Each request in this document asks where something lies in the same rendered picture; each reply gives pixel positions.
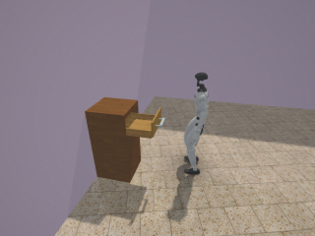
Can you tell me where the left robot hand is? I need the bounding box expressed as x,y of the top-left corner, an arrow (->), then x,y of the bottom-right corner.
189,133 -> 200,147

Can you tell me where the cabinet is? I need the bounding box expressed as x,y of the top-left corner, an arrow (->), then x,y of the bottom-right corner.
85,97 -> 141,183

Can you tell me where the robot torso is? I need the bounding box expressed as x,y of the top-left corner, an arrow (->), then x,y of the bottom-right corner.
194,90 -> 208,128

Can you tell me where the robot left forearm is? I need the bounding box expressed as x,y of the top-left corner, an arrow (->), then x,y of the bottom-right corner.
195,112 -> 207,135

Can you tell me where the drawer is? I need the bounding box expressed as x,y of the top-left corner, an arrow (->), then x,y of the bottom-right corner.
125,107 -> 161,139

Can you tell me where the robot left upper arm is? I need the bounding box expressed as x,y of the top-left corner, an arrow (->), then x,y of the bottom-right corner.
197,92 -> 208,116

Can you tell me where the robot left thigh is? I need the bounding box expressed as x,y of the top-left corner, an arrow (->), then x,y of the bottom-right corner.
186,126 -> 204,152

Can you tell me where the handle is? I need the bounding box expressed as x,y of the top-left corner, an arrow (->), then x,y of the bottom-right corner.
156,118 -> 165,128

